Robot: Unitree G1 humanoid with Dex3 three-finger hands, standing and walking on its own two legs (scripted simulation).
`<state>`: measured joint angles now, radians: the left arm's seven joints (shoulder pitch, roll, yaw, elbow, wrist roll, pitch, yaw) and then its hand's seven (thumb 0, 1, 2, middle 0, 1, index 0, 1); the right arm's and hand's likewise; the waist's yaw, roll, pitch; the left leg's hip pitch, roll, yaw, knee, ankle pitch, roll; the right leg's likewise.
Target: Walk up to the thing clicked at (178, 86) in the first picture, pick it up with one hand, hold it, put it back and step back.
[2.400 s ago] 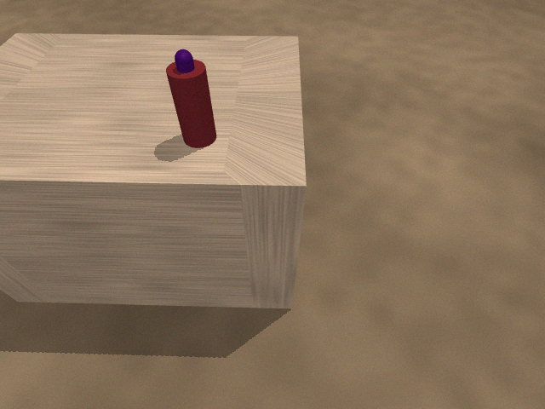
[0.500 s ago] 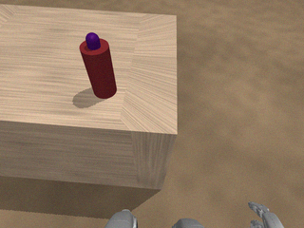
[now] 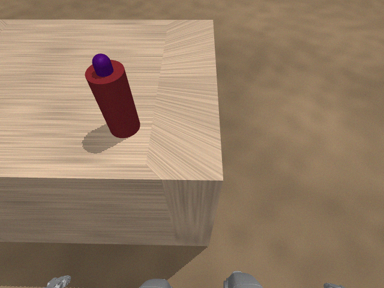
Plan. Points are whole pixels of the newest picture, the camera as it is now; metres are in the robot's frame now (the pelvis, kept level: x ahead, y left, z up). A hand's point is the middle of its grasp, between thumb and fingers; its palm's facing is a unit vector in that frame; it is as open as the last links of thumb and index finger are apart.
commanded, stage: walk up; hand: left
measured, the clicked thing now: (114, 96) +0.53 +0.22 +0.07
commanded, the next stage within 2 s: stand in 1.04 s
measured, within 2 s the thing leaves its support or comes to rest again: neither
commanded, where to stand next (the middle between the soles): +0.05 +0.01 m, yaw +0 degrees
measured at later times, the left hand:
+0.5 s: hand out of the picture +0.09 +0.25 -0.12, palm faces +0.00 -0.94 -0.34, open 7.4 cm
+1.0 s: hand out of the picture +0.09 +0.24 -0.12, palm faces +0.00 -0.94 -0.33, open 7.4 cm
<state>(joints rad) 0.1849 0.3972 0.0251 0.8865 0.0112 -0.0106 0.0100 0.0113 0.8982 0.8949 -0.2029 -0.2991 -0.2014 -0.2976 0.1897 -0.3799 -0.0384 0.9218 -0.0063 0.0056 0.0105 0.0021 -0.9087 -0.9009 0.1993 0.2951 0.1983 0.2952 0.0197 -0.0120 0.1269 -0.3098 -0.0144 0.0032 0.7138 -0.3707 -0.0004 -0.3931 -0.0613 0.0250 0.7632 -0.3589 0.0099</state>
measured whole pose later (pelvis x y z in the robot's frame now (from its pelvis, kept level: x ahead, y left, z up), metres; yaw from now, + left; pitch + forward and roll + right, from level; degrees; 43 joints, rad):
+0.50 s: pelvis +0.00 -0.01 +0.03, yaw +0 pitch -3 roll +0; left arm 0.08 0.35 0.00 1.13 0.01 -0.02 -0.02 0.01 0.90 0.90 -0.20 -0.30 -0.20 -0.30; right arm 0.07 -0.36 0.00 1.10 0.00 -0.01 0.02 0.00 -0.91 -0.90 0.20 0.30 0.20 0.30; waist 0.01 0.01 0.06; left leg -0.14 0.02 -0.02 0.40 -0.21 -0.02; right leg -0.19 -0.03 0.00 0.39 -0.15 0.02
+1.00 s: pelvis +0.01 -0.01 +0.03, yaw +0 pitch -2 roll +0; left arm 0.08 0.34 0.02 1.16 0.01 -0.01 -0.02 0.01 0.90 0.90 -0.20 -0.30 -0.20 -0.30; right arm 0.11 -0.35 -0.01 1.15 0.00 0.00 0.01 0.00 -0.91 -0.90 0.20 0.30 0.20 0.30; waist 0.00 0.01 0.06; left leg -0.12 0.02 -0.02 0.34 -0.19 -0.03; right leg -0.17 -0.02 0.00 0.34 -0.13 0.02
